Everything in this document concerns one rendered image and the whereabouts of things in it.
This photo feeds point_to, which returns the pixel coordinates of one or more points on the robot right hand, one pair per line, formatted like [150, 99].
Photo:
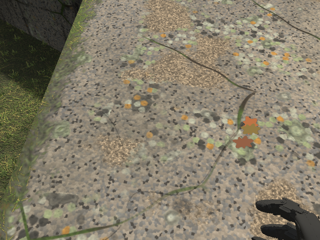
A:
[307, 225]

